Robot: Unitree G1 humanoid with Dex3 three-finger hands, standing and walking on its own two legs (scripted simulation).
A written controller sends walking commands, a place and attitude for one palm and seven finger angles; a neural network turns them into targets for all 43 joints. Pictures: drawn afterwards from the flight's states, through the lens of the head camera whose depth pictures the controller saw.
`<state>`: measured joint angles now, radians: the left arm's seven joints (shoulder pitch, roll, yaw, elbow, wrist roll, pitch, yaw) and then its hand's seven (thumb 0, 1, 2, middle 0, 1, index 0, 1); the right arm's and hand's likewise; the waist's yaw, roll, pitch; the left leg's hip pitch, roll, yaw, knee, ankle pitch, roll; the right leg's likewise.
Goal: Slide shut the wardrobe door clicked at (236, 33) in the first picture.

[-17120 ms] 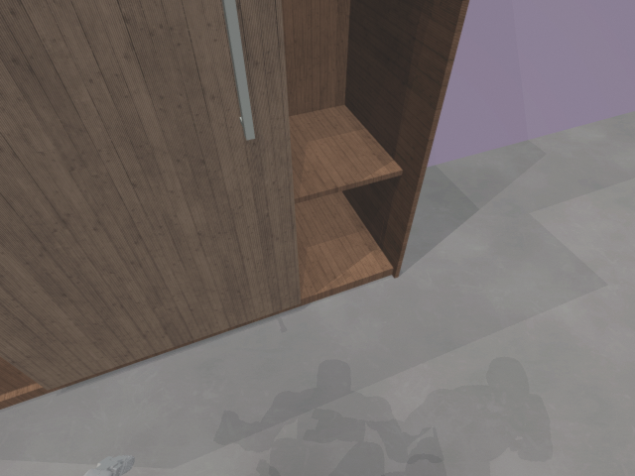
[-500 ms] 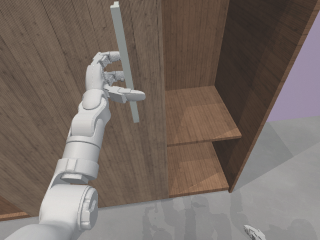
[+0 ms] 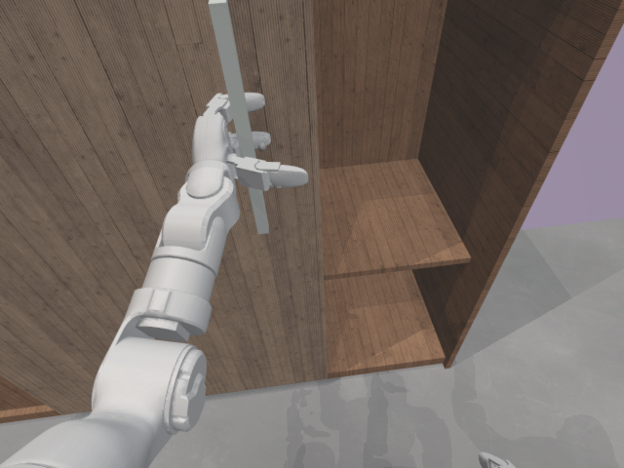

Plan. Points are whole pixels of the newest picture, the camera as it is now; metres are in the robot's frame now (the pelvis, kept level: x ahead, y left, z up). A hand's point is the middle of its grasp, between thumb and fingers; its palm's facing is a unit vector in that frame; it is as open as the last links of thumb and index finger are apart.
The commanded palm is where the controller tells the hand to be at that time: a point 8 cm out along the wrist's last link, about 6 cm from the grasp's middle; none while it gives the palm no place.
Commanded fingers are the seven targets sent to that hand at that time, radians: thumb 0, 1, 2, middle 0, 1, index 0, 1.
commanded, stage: slide the fingers in behind the handle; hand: left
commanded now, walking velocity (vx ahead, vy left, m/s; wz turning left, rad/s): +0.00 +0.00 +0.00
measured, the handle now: (246, 134) +0.49 +0.10 +0.20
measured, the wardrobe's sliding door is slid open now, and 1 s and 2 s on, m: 0.39 0.39 0.39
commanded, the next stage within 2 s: grip the handle and tug to test in 0.82 s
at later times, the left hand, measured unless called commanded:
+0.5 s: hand (265, 150) +0.43 +0.06 +0.22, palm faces +0.13 -0.99 +0.00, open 14.1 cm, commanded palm +0.41 +0.11 +0.21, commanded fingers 0.00 -0.50 0.30 -0.30 -1.20 -0.30 -1.20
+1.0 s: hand (266, 145) +0.44 +0.06 +0.22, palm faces +0.11 -0.99 +0.00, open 13.9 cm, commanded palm +0.42 +0.12 +0.21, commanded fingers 0.00 -0.27 0.40 -0.32 -1.23 -0.32 -1.23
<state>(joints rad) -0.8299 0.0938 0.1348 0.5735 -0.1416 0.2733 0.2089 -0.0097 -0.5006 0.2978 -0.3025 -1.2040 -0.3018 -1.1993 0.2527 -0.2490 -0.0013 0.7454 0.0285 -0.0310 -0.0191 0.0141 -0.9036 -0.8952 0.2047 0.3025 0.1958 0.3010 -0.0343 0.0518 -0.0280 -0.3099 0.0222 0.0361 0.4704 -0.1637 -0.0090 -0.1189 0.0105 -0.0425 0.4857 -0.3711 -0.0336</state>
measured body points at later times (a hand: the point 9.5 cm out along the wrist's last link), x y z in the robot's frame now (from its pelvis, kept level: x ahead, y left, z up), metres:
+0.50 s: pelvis +0.00 +0.00 +0.00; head +0.00 -0.03 +0.45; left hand +0.42 +0.12 +0.22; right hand +0.15 -0.25 -0.12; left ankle +0.05 +0.13 -0.74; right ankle -0.07 -0.09 -0.74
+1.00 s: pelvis +0.00 +0.00 +0.00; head -0.01 -0.03 +0.45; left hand +0.43 +0.12 +0.22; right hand +0.11 -0.25 -0.13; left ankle +0.05 +0.13 -0.74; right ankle -0.07 -0.09 -0.74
